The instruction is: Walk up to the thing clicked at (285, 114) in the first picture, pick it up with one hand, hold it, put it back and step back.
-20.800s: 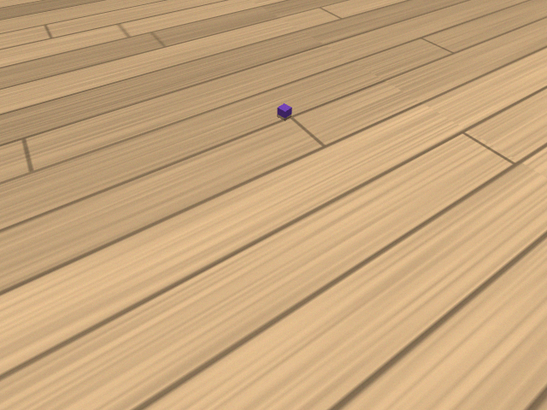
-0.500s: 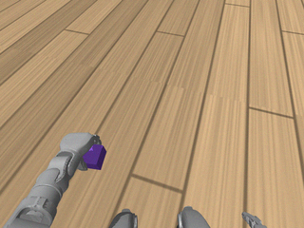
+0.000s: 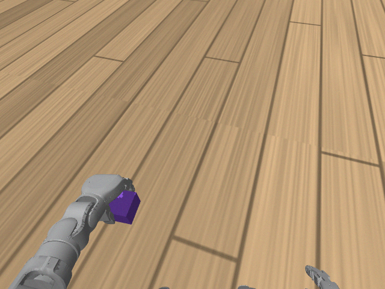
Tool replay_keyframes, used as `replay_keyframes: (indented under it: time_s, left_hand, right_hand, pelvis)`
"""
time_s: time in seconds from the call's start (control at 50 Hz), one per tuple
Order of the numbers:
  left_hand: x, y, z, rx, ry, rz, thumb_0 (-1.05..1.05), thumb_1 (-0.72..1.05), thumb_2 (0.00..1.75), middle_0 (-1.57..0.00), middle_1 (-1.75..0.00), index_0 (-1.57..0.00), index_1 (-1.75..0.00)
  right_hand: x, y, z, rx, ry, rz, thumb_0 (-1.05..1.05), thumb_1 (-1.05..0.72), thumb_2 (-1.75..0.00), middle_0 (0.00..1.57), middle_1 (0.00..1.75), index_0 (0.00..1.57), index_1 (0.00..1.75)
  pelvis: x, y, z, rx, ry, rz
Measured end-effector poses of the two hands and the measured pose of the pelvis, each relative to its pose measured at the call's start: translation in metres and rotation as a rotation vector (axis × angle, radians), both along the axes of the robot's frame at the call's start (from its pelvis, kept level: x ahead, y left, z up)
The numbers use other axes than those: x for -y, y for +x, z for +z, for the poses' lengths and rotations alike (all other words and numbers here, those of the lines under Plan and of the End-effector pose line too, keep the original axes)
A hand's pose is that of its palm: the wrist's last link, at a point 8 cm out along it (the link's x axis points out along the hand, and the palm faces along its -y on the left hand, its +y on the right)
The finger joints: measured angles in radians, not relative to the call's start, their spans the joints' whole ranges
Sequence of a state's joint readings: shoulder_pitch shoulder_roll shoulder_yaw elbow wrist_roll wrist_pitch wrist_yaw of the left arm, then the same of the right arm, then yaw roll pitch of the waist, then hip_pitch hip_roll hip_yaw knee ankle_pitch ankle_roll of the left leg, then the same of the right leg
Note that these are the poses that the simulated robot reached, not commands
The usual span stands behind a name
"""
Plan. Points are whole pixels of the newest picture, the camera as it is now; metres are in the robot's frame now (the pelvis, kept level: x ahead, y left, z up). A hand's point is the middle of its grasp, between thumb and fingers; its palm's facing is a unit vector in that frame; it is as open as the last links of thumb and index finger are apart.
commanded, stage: hold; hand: left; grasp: from above
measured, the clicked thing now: (121, 205) +0.32 +0.21 -0.09
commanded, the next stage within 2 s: crouch in 1.64 s
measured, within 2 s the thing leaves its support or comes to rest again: neither
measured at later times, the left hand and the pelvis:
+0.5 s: hand (110, 206) +0.30 +0.21 -0.03, palm faces -0.47 -0.01 -0.88, open 9.0 cm; pelvis +0.00 -0.01 +0.01, yaw +0 degrees
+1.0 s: hand (109, 208) +0.28 +0.21 -0.01, palm faces -0.46 -0.02 -0.89, open 9.0 cm; pelvis +0.00 -0.01 +0.02, yaw +0 degrees
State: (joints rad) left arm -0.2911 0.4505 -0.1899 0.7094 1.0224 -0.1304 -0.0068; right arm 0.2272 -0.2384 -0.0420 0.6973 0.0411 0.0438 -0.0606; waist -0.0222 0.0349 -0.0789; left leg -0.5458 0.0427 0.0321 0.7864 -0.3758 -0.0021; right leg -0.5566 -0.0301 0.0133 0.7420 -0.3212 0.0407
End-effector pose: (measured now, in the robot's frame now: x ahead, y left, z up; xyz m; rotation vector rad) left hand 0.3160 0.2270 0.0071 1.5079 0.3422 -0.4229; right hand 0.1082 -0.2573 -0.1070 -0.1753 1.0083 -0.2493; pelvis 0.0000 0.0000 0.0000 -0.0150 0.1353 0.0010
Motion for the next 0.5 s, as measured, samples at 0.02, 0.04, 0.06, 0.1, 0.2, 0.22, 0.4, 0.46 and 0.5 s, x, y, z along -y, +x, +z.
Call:
replay_keyframes:
  time_s: [0.02, 0.04, 0.06, 0.1, 0.2, 0.22, 0.4, 0.46, 0.5]
  left_hand:
    - [0.001, 0.000, 0.001, -0.003, -0.003, 0.000, 0.04, 0.28, 0.21, -1.17, -0.25, -0.79, -0.19]
    - [0.001, 0.000, 0.003, -0.006, -0.007, -0.001, 0.04, 0.28, 0.21, -1.17, -0.25, -0.79, -0.19]
    - [0.002, 0.000, 0.004, -0.009, -0.009, -0.004, 0.04, 0.28, 0.21, -1.17, -0.25, -0.79, -0.19]
    - [0.004, -0.001, 0.005, -0.013, -0.012, -0.010, 0.04, 0.28, 0.21, -1.17, -0.25, -0.79, -0.19]
    - [0.008, -0.003, 0.010, -0.010, -0.011, -0.025, 0.04, 0.28, 0.21, -1.18, -0.25, -0.79, -0.19]
    - [0.008, -0.004, 0.011, -0.006, -0.011, -0.026, 0.04, 0.28, 0.22, -1.18, -0.24, -0.79, -0.19]
    - [0.010, -0.007, 0.022, 0.016, -0.006, -0.018, 0.04, 0.28, 0.22, -1.18, -0.24, -0.80, -0.19]
    - [0.011, -0.010, 0.023, 0.008, -0.008, -0.016, 0.04, 0.28, 0.22, -1.18, -0.24, -0.80, -0.19]
    - [0.012, -0.012, 0.024, 0.003, -0.006, -0.019, 0.04, 0.28, 0.22, -1.18, -0.24, -0.80, -0.19]
  right_hand:
    - [0.000, 0.001, 0.001, 0.001, 0.000, -0.001, 0.01, -0.91, -0.90, 0.20, 0.30, 0.20, 0.30]
    - [0.001, 0.002, 0.002, 0.003, 0.000, -0.001, 0.01, -0.91, -0.90, 0.20, 0.30, 0.20, 0.30]
    - [0.001, 0.003, 0.003, 0.004, 0.000, -0.001, 0.01, -0.91, -0.90, 0.20, 0.30, 0.20, 0.30]
    - [0.002, 0.004, 0.004, 0.006, -0.001, 0.000, 0.01, -0.91, -0.90, 0.20, 0.30, 0.20, 0.30]
    - [0.005, 0.009, 0.007, 0.012, -0.005, 0.002, 0.01, -0.91, -0.90, 0.20, 0.30, 0.20, 0.29]
    - [0.005, 0.010, 0.007, 0.014, -0.005, 0.003, 0.01, -0.91, -0.90, 0.20, 0.30, 0.20, 0.29]
    - [0.006, 0.017, 0.012, 0.037, 0.003, 0.009, 0.01, -0.91, -0.90, 0.20, 0.30, 0.20, 0.29]
    - [0.005, 0.018, 0.013, 0.044, 0.007, 0.009, 0.01, -0.91, -0.90, 0.20, 0.30, 0.20, 0.29]
    - [0.005, 0.019, 0.013, 0.048, 0.009, 0.011, 0.01, -0.91, -0.90, 0.20, 0.30, 0.20, 0.29]
  pelvis:
    - [0.000, 0.001, 0.001, 0.003, 0.001, 0.000]
    - [0.001, 0.001, 0.002, 0.005, 0.001, 0.000]
    - [0.001, 0.002, 0.002, 0.007, 0.001, 0.000]
    - [0.002, 0.003, 0.003, 0.010, 0.003, -0.001]
    - [0.003, 0.004, 0.005, 0.020, 0.006, -0.001]
    - [0.004, 0.004, 0.006, 0.021, 0.007, -0.001]
    - [0.006, 0.002, 0.009, 0.041, 0.011, -0.001]
    - [0.006, 0.001, 0.010, 0.047, 0.012, -0.003]
    - [0.007, 0.000, 0.010, 0.050, 0.014, -0.003]
